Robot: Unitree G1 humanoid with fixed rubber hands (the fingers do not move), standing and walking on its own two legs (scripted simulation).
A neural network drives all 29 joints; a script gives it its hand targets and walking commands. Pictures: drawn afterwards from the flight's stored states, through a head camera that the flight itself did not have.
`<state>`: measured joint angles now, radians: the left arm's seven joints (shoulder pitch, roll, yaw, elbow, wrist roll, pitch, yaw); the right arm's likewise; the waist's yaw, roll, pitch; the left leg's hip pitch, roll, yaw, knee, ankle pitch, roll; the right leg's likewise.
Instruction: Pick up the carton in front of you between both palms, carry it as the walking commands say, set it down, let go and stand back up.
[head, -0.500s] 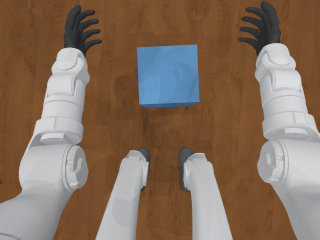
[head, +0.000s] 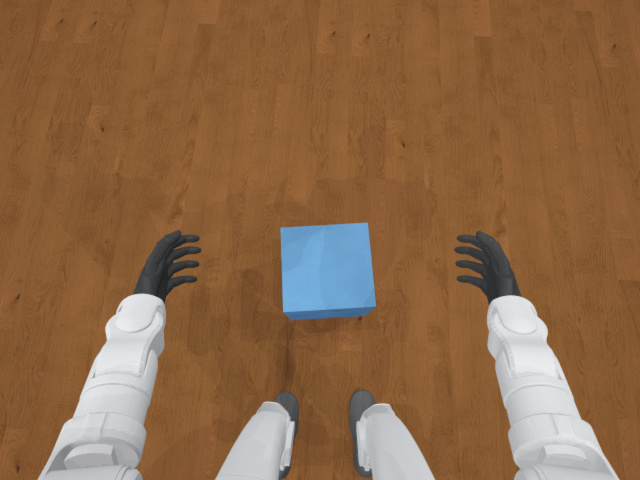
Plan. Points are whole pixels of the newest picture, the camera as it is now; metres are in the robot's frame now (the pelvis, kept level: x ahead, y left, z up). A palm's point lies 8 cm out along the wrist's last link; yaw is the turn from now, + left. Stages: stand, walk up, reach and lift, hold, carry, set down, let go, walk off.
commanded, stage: let go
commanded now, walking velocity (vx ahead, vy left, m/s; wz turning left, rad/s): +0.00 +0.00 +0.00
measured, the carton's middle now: (326, 275) +0.44 +0.01 -0.60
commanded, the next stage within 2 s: stand in 0.82 s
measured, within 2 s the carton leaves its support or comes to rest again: neither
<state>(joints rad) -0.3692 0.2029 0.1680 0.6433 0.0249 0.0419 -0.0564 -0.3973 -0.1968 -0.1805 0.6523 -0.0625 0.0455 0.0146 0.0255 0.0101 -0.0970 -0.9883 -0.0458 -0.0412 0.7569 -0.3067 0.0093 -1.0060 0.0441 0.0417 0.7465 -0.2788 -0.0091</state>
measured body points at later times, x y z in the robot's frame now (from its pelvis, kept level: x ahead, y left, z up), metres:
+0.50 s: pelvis +0.02 +0.00 +0.05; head +0.04 +0.00 +0.50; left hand +0.18 +0.23 -0.03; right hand +0.19 -0.24 -0.03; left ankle +0.00 +0.11 -0.69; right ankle +0.02 -0.11 -0.69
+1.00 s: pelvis +0.03 +0.00 +0.04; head +0.04 +0.00 +0.49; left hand +0.19 +0.27 -0.04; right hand +0.19 -0.27 -0.04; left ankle +0.00 +0.11 -0.69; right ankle +0.02 -0.11 -0.69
